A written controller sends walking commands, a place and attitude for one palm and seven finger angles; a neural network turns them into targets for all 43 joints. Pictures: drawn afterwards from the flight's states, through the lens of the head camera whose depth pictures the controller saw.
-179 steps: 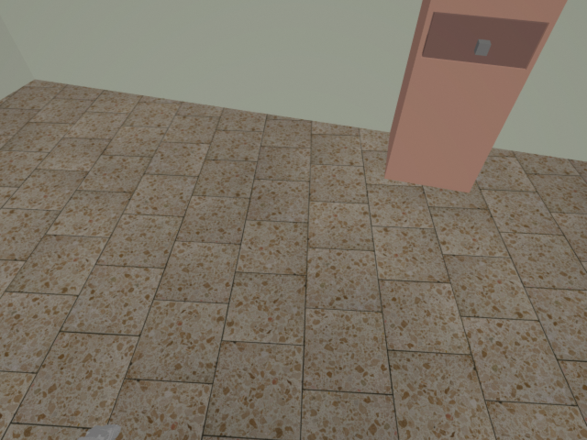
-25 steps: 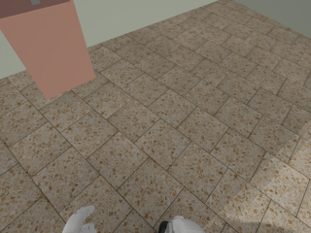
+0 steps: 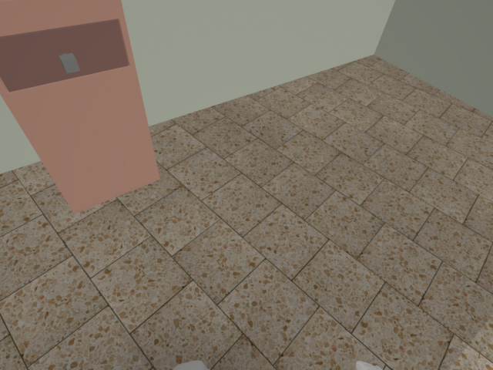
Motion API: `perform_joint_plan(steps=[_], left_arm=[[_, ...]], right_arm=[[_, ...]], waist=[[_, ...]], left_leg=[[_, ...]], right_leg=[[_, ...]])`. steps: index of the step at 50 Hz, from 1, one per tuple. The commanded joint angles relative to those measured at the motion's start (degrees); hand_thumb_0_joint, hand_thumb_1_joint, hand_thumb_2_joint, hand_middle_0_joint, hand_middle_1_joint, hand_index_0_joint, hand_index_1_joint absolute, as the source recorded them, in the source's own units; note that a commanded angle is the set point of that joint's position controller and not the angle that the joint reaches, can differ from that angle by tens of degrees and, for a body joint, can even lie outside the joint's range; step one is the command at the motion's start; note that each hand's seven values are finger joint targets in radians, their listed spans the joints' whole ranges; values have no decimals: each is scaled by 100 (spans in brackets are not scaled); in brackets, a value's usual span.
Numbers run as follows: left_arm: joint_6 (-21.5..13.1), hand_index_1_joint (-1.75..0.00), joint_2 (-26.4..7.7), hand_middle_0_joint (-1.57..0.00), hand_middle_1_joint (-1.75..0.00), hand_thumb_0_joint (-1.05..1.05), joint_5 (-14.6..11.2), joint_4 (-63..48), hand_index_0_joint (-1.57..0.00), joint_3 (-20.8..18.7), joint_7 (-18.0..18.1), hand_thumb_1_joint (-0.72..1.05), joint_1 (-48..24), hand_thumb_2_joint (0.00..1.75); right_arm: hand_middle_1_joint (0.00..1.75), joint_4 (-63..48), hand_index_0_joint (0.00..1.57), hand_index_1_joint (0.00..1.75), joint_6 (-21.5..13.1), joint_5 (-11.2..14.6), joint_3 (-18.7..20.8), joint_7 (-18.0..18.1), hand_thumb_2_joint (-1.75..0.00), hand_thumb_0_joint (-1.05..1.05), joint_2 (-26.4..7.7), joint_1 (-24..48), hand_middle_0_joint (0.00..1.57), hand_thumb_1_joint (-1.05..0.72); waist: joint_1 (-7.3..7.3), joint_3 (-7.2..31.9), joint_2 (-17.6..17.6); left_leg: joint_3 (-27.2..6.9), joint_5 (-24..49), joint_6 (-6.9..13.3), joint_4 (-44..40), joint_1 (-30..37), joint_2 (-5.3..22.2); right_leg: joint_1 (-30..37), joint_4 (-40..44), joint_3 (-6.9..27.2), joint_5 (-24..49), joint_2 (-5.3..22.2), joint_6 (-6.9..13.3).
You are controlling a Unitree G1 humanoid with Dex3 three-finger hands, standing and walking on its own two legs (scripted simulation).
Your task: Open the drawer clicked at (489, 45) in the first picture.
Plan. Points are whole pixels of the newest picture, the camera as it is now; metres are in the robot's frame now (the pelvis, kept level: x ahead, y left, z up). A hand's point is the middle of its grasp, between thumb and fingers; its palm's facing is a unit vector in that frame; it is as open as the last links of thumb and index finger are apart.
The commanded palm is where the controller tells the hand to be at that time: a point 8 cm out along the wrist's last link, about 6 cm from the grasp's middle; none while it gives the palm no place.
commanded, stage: walk to a spot facing it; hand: left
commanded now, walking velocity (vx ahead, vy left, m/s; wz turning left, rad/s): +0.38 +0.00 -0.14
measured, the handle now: (67, 60) +0.93 +0.68 -0.02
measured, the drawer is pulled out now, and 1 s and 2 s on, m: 0.00 0.00 0.00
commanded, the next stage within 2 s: turn to face it in 0.86 s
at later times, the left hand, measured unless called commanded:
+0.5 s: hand (182, 288) +0.29 +0.16 -0.15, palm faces -0.15 -0.97 -0.19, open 7.3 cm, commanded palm none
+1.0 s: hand (226, 250) +0.40 +0.08 -0.15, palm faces +0.01 -0.99 -0.17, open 7.3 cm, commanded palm none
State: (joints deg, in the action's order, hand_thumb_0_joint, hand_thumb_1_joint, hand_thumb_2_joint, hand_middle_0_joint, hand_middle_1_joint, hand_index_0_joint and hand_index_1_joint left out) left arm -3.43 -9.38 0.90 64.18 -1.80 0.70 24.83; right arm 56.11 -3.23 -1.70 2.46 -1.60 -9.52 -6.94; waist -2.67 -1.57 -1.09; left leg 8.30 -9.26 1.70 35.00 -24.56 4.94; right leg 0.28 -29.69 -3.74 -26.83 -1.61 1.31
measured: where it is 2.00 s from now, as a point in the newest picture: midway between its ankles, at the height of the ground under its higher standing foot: (270, 309)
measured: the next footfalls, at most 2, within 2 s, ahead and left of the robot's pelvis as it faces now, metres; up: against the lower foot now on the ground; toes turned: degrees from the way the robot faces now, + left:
right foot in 0.58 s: +0.36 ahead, -0.16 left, +0.00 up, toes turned -19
left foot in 1.14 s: +0.60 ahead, +0.03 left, +0.00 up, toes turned +11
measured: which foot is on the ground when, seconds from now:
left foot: down 0.00-0.60, up 0.62-1.00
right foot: down 0.00-0.00, up 0.02-0.56, down 0.58-1.00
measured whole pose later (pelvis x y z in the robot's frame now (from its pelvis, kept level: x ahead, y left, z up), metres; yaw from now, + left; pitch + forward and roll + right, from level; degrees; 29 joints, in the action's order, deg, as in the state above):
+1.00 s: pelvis +0.40 -0.08 +0.02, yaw -2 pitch -1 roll -1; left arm -4.4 -7.1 1.2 62.8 -1.3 1.3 19.2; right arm 58.2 0.0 -1.2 4.0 -1.4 -11.0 -11.0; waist 0.2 -1.4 1.8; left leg 6.2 -7.5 -1.5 49.4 -34.5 8.4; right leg -0.4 -19.8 -17.0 -18.2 0.3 1.9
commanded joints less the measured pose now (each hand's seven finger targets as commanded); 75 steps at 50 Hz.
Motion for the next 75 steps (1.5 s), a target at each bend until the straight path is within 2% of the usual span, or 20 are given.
perform_joint_plan(steps=[1,4,8,17,25,28,29,30,31,34,37,50,54,55,56,57,59,64,69,75], left_arm=[[-162,-30,-642,-20,-30,0,-54,-569,-20,-149,-30,90,-167,90],[-18,-30,-365,-20,-30,0,42,-443,-20,-205,-117,90,-550,90],[255,-30,-36,-20,-30,0,99,-254,-20,-211,-137,90,5,90],[322,-30,-116,-20,-30,0,101,-711,-20,-273,-211,90,-1272,90],[185,-30,-62,-20,-30,0,69,-986,-20,-197,-217,90,-2085,90],[42,-30,-451,-20,-30,0,117,-454,-20,-307,-167,90,-354,90],[-34,-30,-978,-20,-30,0,146,-218,-20,-453,-101,90,431,90],[-45,-30,-1543,-20,-30,0,54,-115,-20,-562,-42,90,878,90],[1,-30,-1492,-20,-30,0,-42,-161,-20,-559,16,90,656,90],[-60,-30,-746,-20,-30,0,-28,-400,-20,-306,22,90,-554,90],[-161,-30,-349,-20,-30,0,26,-362,-20,-162,24,90,-707,90],[-147,-30,-607,-20,-30,0,42,-287,-20,-112,106,90,-98,90],[-72,-30,-1010,-20,-30,0,46,-438,-20,-234,117,90,-244,90],[-46,-30,-1057,-20,-30,0,6,-517,-20,-264,101,90,-297,90],[-22,-30,-909,-20,-30,0,-98,-679,-20,-283,65,90,-262,90],[6,-30,-602,-20,-30,0,-170,-943,-20,-196,37,90,-298,90],[140,-30,-561,-20,-30,0,-93,-1139,-20,-225,101,90,-877,90],[438,-30,-484,-20,-30,0,-3,-968,-20,-328,45,90,-442,90],[532,-30,-631,-20,-30,0,27,-1307,-20,-398,61,90,-976,90],[486,-30,-690,-20,-30,0,12,-1748,-20,-366,75,90,-1616,90]], right_arm=[[30,445,20,30,-40,31,339,216,-90,0,-1578,-2548,20,-90],[30,197,20,30,-117,42,116,248,-90,0,-677,-1289,20,-90],[30,292,20,30,-193,71,72,277,-90,0,-411,-1143,20,-90],[30,613,20,30,-231,66,126,310,-90,0,-426,-1987,20,-90],[30,944,20,30,-133,-33,104,300,-90,0,-479,-2523,20,-90],[30,907,20,30,-121,37,129,277,-90,0,-616,-2228,20,-90],[30,808,20,30,-129,107,107,204,-90,0,-425,-2257,20,-90],[30,604,20,30,-142,142,35,195,-90,0,-122,-2364,20,-90],[30,455,20,30,-75,157,88,209,-90,0,-331,-1807,20,-90],[30,509,20,30,9,82,106,203,-90,0,-48,-1455,20,-90],[30,702,20,30,200,25,100,180,-90,0,184,-1964,20,-90],[30,-245,20,30,247,44,42,-40,-90,0,-140,6,20,-90],[30,-181,20,30,243,4,140,12,-90,0,-492,-793,20,-90],[30,-62,20,30,226,-31,210,44,-90,0,-734,-1370,20,-90],[30,-38,20,30,193,-64,330,96,-90,0,-1331,-1914,20,-90],[30,3,20,30,169,43,408,159,-90,0,-1854,-2146,20,-90],[30,-67,20,30,174,122,358,215,-90,0,-1555,-1556,20,-90],[30,-497,20,30,201,74,224,225,-90,0,-1090,-243,20,-90],[30,-560,20,30,310,39,341,178,-90,0,-1196,-361,20,-90],[30,-579,20,30,398,11,461,170,-90,0,-1340,-624,20,-90]], waist=[[1027,1195,1502],[505,-361,534],[96,-350,733],[365,-648,504],[571,-754,796],[-267,343,426],[-574,1030,-524],[-491,1544,-1660],[-487,1104,-833],[55,-38,-51],[444,-243,-250],[159,-617,-409],[578,137,-442],[853,582,-186],[996,1245,1080],[959,1636,2080],[766,872,589],[138,446,728],[273,325,656],[475,445,937]], left_leg=[[-3353,355,1099,-1725,3817,2360],[-1914,-628,619,-2326,1585,1731],[-748,-743,334,-2621,892,1220],[-291,31,590,-2798,2138,1335],[246,1812,509,-2083,2621,1469],[693,3182,171,196,2179,1142],[874,1612,-64,1771,787,744],[479,-2208,-319,3469,-724,-165],[-322,-2230,-136,4221,-1064,-6],[-741,-901,-133,4068,-915,545],[-652,-443,-232,3525,-549,490],[-4,100,-204,874,-1070,217],[234,-129,41,172,299,-303],[145,702,124,-329,1312,-362],[-1268,3170,584,-550,2743,750],[-3168,6084,1517,-666,3463,2211],[-2678,3632,1414,-1231,2458,1953],[-1658,934,710,-1806,540,865],[-2322,-543,805,-2091,555,768],[-2949,47,909,-1749,1111,711]], right_leg=[[-3389,-4537,396,-462,132,137],[-3433,-4583,517,745,756,47],[-3096,-4152,381,1428,823,-96],[-4221,-2530,110,2062,1036,-290],[-3281,-728,-465,1413,606,62],[-755,32,-656,1734,215,325],[807,225,653,1547,1310,662],[1802,874,3035,2089,2662,1267],[1307,1315,3145,2050,2780,1390],[-816,1625,1591,1723,2268,802],[-1528,1852,412,2257,1843,484],[-115,1403,-820,4871,1957,376],[166,-543,-1106,6461,2065,177],[-233,-1677,-1227,6036,1899,-12],[-1500,-3199,-1315,3243,1173,-401],[-2930,-4858,-668,-1159,461,-576],[-3348,-5008,157,-424,788,-496],[-2538,-3882,256,535,889,-612],[-2804,-3049,293,688,770,-668],[-2703,-1897,335,248,480,-633]])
